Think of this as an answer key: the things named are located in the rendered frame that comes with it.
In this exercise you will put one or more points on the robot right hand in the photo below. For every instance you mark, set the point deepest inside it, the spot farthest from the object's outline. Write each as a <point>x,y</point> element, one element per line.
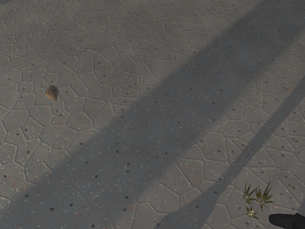
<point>288,221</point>

